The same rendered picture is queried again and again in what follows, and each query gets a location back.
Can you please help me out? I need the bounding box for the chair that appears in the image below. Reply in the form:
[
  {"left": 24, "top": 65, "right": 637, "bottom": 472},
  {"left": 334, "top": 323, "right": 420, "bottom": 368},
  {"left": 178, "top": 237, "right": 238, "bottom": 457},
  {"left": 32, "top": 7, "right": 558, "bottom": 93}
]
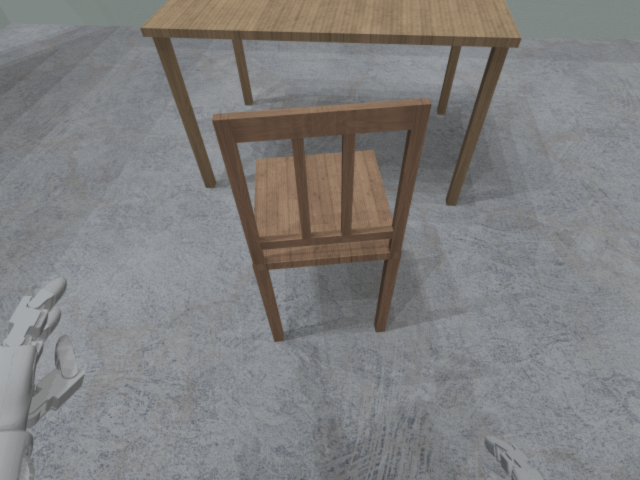
[{"left": 212, "top": 98, "right": 431, "bottom": 342}]

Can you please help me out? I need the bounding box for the table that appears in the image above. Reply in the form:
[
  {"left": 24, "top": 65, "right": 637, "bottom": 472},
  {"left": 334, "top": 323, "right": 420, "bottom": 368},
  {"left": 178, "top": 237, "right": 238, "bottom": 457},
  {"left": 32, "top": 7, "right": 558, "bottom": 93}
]
[{"left": 140, "top": 0, "right": 522, "bottom": 206}]

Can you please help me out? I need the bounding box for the left robot forearm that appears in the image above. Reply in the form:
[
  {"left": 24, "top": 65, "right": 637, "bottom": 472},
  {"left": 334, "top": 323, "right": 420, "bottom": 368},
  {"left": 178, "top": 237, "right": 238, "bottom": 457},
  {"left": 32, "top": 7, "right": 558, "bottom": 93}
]
[{"left": 0, "top": 429, "right": 35, "bottom": 480}]

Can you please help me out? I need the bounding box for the robot left hand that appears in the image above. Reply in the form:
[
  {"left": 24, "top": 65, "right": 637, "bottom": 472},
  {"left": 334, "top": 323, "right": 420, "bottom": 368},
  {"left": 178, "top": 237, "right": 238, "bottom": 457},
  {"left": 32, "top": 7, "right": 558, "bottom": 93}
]
[{"left": 0, "top": 277, "right": 85, "bottom": 431}]

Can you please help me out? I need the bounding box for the robot right hand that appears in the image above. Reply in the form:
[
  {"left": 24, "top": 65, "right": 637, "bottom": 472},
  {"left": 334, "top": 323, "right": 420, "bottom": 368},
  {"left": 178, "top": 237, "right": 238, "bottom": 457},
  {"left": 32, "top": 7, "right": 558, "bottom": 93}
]
[{"left": 485, "top": 435, "right": 544, "bottom": 480}]

